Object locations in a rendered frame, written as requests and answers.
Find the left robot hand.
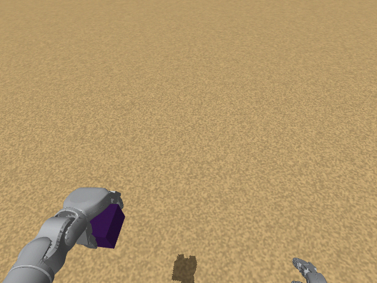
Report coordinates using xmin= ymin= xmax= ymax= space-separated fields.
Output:
xmin=63 ymin=187 xmax=124 ymax=249

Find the small box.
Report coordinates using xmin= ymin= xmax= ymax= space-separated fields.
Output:
xmin=90 ymin=204 xmax=125 ymax=249

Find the left robot arm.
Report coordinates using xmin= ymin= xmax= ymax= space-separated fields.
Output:
xmin=2 ymin=207 xmax=87 ymax=283

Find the right robot hand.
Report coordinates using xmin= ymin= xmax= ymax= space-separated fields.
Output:
xmin=291 ymin=258 xmax=327 ymax=283

